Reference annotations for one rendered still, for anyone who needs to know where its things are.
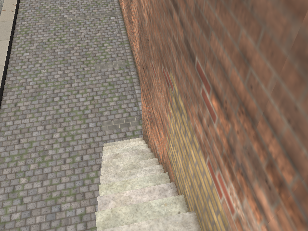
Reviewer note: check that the stairs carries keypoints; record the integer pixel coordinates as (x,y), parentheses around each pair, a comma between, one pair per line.
(135,194)

